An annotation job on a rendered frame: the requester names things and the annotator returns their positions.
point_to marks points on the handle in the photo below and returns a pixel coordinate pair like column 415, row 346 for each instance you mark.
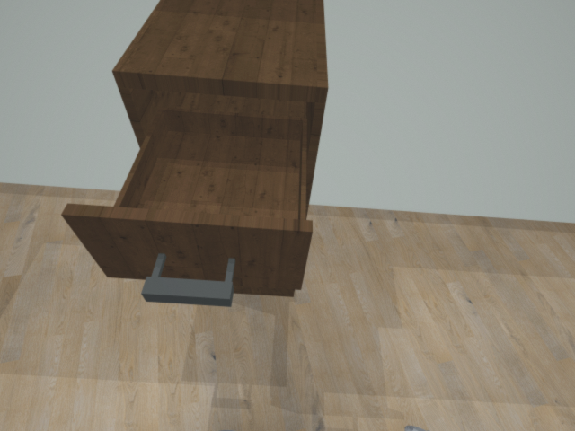
column 188, row 291

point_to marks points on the cabinet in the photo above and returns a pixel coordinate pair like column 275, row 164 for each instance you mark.
column 264, row 57

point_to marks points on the drawer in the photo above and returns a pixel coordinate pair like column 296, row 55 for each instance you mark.
column 207, row 186

